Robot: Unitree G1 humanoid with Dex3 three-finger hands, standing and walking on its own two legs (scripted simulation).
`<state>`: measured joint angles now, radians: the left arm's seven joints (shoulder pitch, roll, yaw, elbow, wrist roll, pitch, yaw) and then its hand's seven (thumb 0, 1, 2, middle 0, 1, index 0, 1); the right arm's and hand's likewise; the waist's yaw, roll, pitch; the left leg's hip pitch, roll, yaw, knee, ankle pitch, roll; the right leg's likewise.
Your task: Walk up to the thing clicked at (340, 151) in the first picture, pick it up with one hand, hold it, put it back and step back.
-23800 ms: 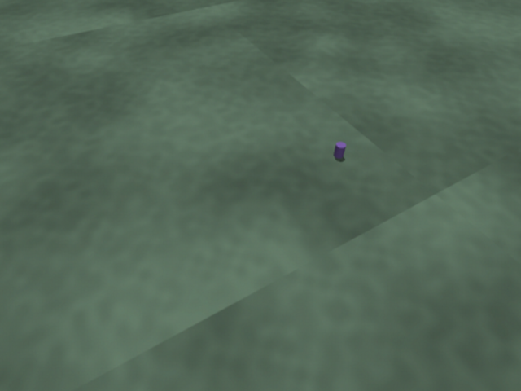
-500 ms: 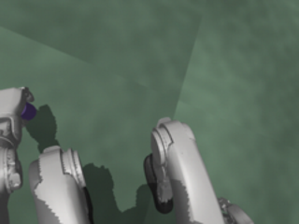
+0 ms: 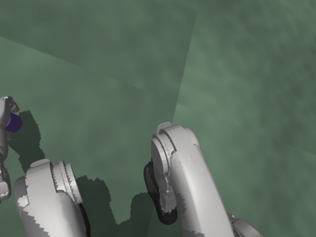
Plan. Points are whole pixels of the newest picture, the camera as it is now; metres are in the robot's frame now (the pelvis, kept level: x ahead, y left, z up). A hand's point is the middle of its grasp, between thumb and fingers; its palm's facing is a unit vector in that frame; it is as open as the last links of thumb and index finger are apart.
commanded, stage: rest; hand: left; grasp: from above
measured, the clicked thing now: (4, 121) +0.44 +0.27 -0.24
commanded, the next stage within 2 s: open in 0.50 s
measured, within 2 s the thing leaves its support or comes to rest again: rests again in 0.02 s
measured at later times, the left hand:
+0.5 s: hand (1, 127) +0.42 +0.27 -0.22, palm faces -0.43 -0.13 -0.89, open 7.9 cm
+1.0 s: hand (2, 127) +0.42 +0.27 -0.23, palm faces -0.42 -0.13 -0.90, open 10.9 cm
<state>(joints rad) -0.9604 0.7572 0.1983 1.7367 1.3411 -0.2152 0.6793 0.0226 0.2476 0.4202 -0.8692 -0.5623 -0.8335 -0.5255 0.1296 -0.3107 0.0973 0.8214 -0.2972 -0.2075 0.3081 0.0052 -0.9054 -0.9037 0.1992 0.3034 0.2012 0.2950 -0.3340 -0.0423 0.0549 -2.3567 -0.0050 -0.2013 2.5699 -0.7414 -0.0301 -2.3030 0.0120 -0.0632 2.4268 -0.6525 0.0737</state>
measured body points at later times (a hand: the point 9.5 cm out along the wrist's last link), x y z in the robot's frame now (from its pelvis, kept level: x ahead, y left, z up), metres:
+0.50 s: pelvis +0.00 +0.00 +0.00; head +0.24 +0.09 +0.36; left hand +0.44 +0.27 -0.17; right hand +0.03 -0.26 -0.08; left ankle +0.06 +0.13 -0.26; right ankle +0.11 -0.13 -0.26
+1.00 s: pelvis +0.00 +0.00 +0.00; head +0.25 +0.10 +0.36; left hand +0.44 +0.28 -0.18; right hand +0.02 -0.26 -0.07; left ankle +0.06 +0.13 -0.26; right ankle +0.11 -0.13 -0.26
